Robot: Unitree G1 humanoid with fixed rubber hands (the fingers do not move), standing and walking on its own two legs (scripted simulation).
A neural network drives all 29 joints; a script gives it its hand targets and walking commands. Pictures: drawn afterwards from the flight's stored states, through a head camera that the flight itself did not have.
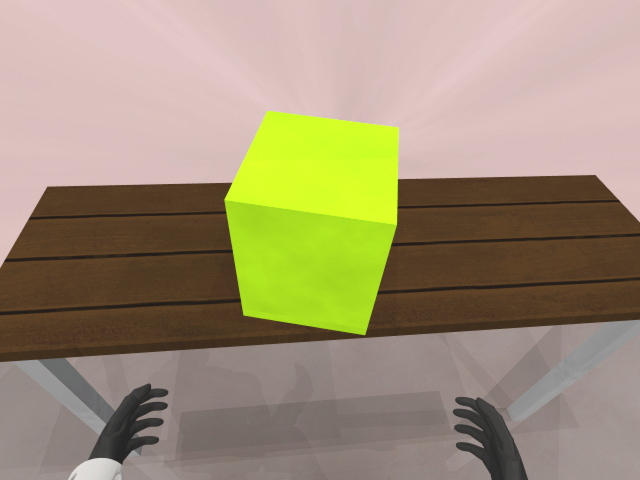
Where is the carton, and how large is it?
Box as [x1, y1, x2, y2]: [224, 111, 398, 334]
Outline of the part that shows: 267,111 224,200 243,315 364,334 396,226 398,127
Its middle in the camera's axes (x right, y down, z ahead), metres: +0.00 -0.02 +0.60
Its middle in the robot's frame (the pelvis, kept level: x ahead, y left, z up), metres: +0.48 +0.01 +0.05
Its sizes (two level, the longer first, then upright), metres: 0.210 0.200 0.250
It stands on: a table, 0.69 m high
